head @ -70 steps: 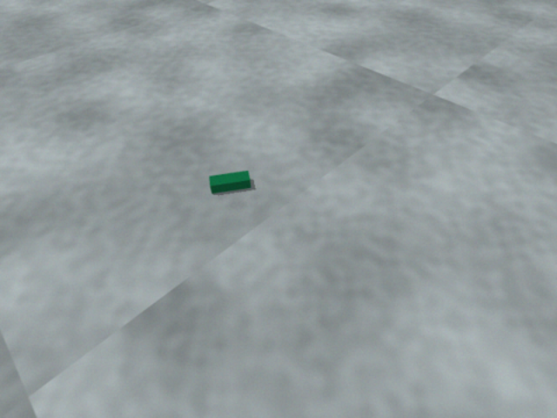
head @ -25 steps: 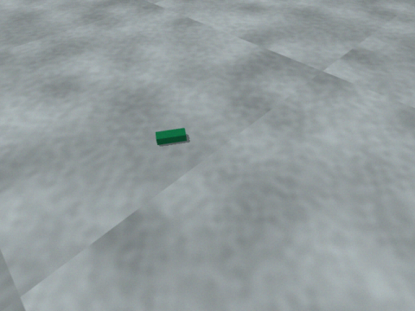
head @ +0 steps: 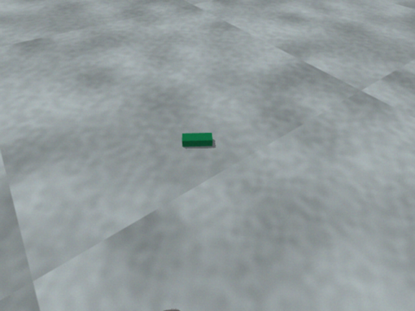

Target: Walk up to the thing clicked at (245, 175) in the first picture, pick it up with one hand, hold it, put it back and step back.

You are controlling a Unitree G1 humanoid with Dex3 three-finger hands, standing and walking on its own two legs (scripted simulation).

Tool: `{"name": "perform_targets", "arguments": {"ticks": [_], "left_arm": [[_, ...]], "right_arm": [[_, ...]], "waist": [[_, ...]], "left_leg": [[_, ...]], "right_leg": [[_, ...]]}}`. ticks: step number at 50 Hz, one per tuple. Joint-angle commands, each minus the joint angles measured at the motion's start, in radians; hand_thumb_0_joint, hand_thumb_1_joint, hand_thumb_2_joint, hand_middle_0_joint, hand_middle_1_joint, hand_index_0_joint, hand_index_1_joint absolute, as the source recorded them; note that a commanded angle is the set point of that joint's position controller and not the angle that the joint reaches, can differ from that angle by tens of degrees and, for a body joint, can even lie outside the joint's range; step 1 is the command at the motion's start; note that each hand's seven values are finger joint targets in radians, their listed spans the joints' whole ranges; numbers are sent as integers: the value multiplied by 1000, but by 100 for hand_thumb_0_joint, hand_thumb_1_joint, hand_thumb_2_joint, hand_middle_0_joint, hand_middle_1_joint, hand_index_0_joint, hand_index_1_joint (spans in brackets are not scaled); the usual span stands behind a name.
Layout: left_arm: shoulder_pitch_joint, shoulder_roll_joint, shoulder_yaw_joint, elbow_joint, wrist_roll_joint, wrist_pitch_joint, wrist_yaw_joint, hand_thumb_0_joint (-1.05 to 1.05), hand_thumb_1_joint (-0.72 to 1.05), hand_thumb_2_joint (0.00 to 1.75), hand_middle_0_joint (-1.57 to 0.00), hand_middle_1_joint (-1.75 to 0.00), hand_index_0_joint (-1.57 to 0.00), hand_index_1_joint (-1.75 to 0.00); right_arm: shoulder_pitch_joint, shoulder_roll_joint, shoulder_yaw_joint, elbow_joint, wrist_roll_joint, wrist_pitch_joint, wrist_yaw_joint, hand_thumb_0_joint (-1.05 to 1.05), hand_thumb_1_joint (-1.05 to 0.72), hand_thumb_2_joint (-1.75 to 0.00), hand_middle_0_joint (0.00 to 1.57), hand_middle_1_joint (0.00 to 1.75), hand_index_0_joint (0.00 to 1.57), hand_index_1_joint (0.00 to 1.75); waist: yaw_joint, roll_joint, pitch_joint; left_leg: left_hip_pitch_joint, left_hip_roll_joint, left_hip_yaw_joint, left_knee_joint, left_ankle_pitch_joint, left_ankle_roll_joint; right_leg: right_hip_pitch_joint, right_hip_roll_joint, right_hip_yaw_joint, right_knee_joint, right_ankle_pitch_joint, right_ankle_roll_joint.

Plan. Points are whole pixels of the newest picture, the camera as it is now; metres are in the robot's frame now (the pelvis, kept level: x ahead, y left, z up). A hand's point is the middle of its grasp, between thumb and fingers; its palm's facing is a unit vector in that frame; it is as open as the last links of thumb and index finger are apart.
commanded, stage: walk up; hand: left
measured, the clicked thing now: (197, 139) +1.28 +0.12 -0.74
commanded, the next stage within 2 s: none
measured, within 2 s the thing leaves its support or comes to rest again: neither
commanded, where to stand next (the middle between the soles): +1.00 -0.06 m, yaw +5 degrees
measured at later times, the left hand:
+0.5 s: hand (107, 231) +0.33 +0.29 -0.13, palm faces -0.07 -0.94 -0.34, open 7.4 cm
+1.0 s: hand (130, 195) +0.46 +0.27 -0.17, palm faces +0.04 -0.95 -0.32, open 7.4 cm
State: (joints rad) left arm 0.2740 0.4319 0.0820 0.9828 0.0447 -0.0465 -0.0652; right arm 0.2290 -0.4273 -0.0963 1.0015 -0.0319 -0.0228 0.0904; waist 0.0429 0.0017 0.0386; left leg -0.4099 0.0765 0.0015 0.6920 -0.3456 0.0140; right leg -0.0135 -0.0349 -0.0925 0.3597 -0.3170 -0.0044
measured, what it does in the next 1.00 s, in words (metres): walks ahead: left foot, then right foot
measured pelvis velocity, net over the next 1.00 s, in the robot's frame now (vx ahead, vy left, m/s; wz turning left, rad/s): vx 0.45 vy -0.01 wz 0.06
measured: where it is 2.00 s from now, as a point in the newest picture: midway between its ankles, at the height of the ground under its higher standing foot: (226, 196)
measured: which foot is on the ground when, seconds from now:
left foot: up 0.00-0.02, down 0.04-0.56, up 0.58-0.94, down 0.96-1.00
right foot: down 0.00-0.06, up 0.08-0.52, down 0.54-0.98, up 1.00-1.00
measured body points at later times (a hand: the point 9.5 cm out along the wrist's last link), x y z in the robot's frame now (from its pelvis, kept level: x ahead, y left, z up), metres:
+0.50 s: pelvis +0.21 +0.01 -0.01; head +0.23 +0.01 +0.44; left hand +0.33 +0.34 -0.11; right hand +0.21 -0.31 -0.12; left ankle +0.11 +0.14 -0.74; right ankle +0.36 -0.13 -0.72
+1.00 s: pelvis +0.45 -0.01 -0.02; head +0.47 +0.02 +0.43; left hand +0.45 +0.32 -0.15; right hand +0.57 -0.33 -0.10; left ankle +0.54 +0.11 -0.74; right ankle +0.37 -0.12 -0.72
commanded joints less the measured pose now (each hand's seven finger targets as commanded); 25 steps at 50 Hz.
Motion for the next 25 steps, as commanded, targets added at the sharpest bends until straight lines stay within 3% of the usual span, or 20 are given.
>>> {"name": "perform_targets", "arguments": {"ticks": [1, 2, 3, 4, 5, 6, 7, 8, 10, 12, 15, 18, 19, 21, 24, 25], "left_arm": [[-165, 229, 54, -133, -7, -25, 2, 0, 90, 90, -20, -30, -20, -30], [-131, 181, 39, -138, 3, -19, 1, 0, 90, 90, -20, -30, -20, -30], [-94, 106, 19, -150, -8, -17, -1, 0, 90, 90, -20, -30, -20, -30], [-103, 152, 25, -164, -20, -16, 6, 0, 90, 90, -20, -30, -20, -30], [-125, 226, 24, -157, -19, -17, 14, 0, 90, 90, -20, -30, -20, -30], [-84, 240, 24, -131, -31, -13, 15, 0, 90, 90, -20, -30, -20, -30], [-25, 238, 29, -97, -37, -9, 10, 0, 90, 90, -20, -30, -20, -30], [1, 245, 33, -80, -35, -9, 7, 0, 90, 90, -20, -30, -20, -30], [7, 231, 36, -80, -24, 0, -9, 0, 90, 90, -20, -30, -20, -30], [-16, 224, 38, -105, -18, 6, -22, 0, 90, 90, -20, -30, -20, -30], [-105, 203, 37, -147, -16, 4, -35, 0, 90, 90, -20, -30, -20, -30], [-193, 177, 34, -175, -17, 0, -43, 0, 90, 90, -20, -30, -20, -30], [-210, 169, 33, -183, -18, -1, -45, 0, 90, 90, -20, -30, -20, -30], [-240, 157, 31, -192, -23, -6, -45, 0, 90, 90, -20, -30, -20, -30], [-234, 147, 36, -191, -27, -13, -39, 0, 90, 90, -20, -30, -20, -30], [-172, 149, 43, -176, -29, -14, -33, 0, 90, 90, -20, -30, -20, -30]], "right_arm": [[95, -183, -70, -65, -2, -47, -12, 0, -90, -90, 20, 30, 20, 30], [234, -228, -91, -29, -6, -52, -28, 0, -90, -90, 20, 30, 20, 30], [329, -316, -110, -31, -16, -58, -46, 0, -90, -90, 20, 30, 20, 30], [268, -391, -109, -79, 1, -66, -43, 0, -90, -90, 20, 30, 20, 30], [159, -381, -106, -113, 23, -65, -45, 0, -90, -90, 20, 30, 20, 30], [103, -343, -82, -137, 24, -69, -51, 0, -90, -90, 20, 30, 20, 30], [56, -302, -66, -159, 24, -75, -54, 0, -90, -90, 20, 30, 20, 30], [49, -280, -55, -164, 25, -80, -57, 0, -90, -90, 20, 30, 20, 30], [60, -259, -46, -164, 28, -89, -56, 0, -90, -90, 20, 30, 20, 30], [71, -266, -48, -173, 29, -96, -57, 0, -90, -90, 20, 30, 20, 30], [104, -275, -50, -177, 31, -102, -57, 0, -90, -90, 20, 30, 20, 30], [146, -272, -46, -177, 35, -102, -58, 0, -90, -90, 20, 30, 20, 30], [141, -274, -47, -180, 34, -102, -59, 0, -90, -90, 20, 30, 20, 30], [143, -275, -47, -187, 30, -100, -63, 0, -90, -90, 20, 30, 20, 30], [155, -272, -46, -194, 22, -90, -75, 0, -90, -90, 20, 30, 20, 30], [147, -271, -44, -203, 24, -88, -81, 0, -90, -90, 20, 30, 20, 30]], "waist": [[-119, -32, -6], [-179, 112, -84], [-213, 366, -93], [-185, 314, -90], [-138, 167, 1], [-98, 81, 27], [-57, 78, 38], [-43, 87, 57], [-42, 103, 55], [-49, 126, 65], [-76, 118, 85], [-100, 90, 95], [-96, 89, 92], [-94, 92, 77], [-84, 93, 23], [-44, 81, -9]], "left_leg": [[391, -59, 104, -142, 164, -4], [587, -73, 73, -127, 58, 23], [641, 115, -289, -347, -305, 99], [505, 308, -773, -564, -543, 203], [369, 347, -770, -589, -546, 240], [347, 312, -606, -533, -424, 211], [321, 263, -494, -499, -344, 198], [254, 232, -408, -503, -288, 190], [199, 189, -285, -535, -190, 168], [216, 185, -239, -554, -166, 183], [258, 190, -199, -558, -102, 204], [284, 157, -147, -539, -2, 166], [284, 158, -131, -524, 43, 168], [283, 164, -102, -486, 179, 160], [321, 160, -63, -355, 439, 145], [307, 153, -51, -265, 532, 127]], "right_leg": [[-378, -141, 37, 70, -163, -139], [-481, -102, 3, 339, -80, -123], [-668, 26, -42, 692, -263, -80], [-710, 66, 140, 818, -279, -66], [-693, -8, 226, 856, -202, -70], [-692, -41, 231, 847, -119, -56], [-662, -73, 221, 805, -69, -44], [-613, -91, 210, 752, -40, -30], [-548, -90, 168, 672, 32, -4], [-563, -99, 142, 591, 64, 13], [-600, -117, 127, 459, 129, 16], [-579, -97, 98, 340, 211, 3], [-555, -91, 91, 305, 228, -4], [-484, -77, 69, 254, 245, -15], [-366, -23, 23, 204, 181, -38], [-269, -2, 16, 181, 170, -47]]}}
